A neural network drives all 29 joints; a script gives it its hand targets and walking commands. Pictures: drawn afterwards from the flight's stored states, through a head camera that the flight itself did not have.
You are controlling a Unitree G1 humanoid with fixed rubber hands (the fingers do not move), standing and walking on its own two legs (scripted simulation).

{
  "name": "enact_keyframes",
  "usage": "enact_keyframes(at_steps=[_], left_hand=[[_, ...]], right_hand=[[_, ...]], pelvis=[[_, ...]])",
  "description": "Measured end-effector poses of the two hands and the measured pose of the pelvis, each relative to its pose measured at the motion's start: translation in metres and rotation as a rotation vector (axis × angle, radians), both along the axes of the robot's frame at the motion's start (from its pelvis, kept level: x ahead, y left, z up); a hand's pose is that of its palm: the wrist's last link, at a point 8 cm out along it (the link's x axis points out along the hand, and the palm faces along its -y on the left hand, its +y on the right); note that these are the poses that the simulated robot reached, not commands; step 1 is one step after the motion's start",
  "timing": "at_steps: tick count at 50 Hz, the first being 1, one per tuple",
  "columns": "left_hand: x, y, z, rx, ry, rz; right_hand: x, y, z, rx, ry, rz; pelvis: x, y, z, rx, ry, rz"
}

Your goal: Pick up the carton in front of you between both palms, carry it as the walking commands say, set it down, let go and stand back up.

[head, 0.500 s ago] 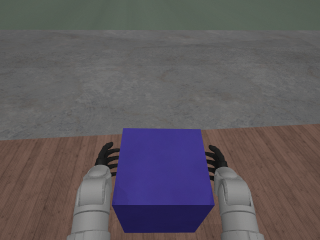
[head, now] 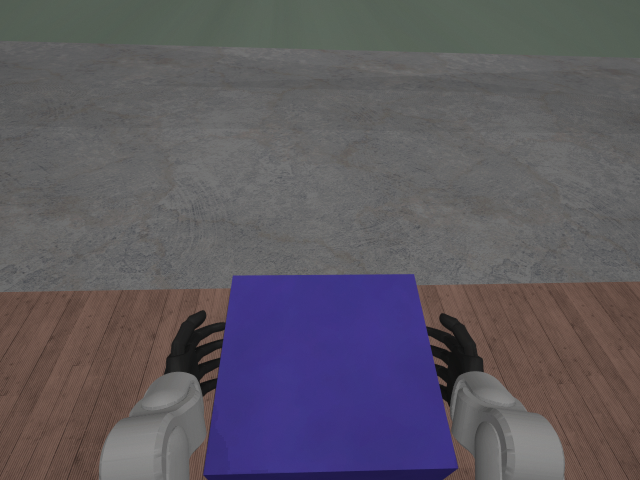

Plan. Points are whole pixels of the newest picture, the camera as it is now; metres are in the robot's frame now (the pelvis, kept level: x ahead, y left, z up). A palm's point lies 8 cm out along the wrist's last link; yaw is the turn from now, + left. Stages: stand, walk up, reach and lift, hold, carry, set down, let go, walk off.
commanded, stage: carry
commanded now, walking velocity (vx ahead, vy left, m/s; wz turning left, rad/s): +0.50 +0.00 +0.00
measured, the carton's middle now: (323, 400) +0.24 +0.01 +0.01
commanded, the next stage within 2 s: none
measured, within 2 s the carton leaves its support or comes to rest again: neither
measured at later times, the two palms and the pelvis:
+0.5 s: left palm (226, 202) +0.53 +0.17 +0.09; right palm (411, 214) +0.52 -0.13 +0.09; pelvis +0.31 +0.03 +0.00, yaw -2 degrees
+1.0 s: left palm (256, 114) +0.89 +0.16 +0.08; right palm (386, 120) +0.89 -0.14 +0.08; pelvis +0.63 +0.01 -0.01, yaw +0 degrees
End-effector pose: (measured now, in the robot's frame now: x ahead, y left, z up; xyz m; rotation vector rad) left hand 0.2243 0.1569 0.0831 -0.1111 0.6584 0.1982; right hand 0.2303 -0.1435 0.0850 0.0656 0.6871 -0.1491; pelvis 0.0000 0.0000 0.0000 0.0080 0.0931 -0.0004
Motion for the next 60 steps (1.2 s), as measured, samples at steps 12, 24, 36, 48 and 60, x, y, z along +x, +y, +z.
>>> enact_keyframes(at_steps=[12,24,36,48,60], left_hand=[[0.154,0.025,-0.011,-0.021,0.008,-0.068],[0.297,0.013,0.009,-0.008,-0.062,-0.081],[0.439,-0.004,-0.026,0.013,0.062,0.036],[0.620,0.002,0.002,0.031,-0.043,0.002],[0.877,0.031,-0.030,0.005,-0.023,-0.002]], right_hand=[[0.125,0.024,-0.016,0.010,0.009,-0.111],[0.269,0.012,0.011,-0.004,-0.059,-0.099],[0.449,-0.003,-0.033,0.022,0.062,0.030],[0.622,-0.001,-0.007,-0.018,-0.048,-0.011],[0.844,0.022,-0.025,-0.017,-0.037,-0.143]], pelvis=[[0.139,0.044,-0.009,-0.009,-0.016,-0.059],[0.290,0.030,0.001,-0.032,-0.016,-0.038],[0.451,-0.010,-0.010,-0.013,-0.029,0.035],[0.604,0.001,-0.002,0.000,-0.033,0.006],[0.757,0.044,-0.027,-0.028,-0.033,-0.023]])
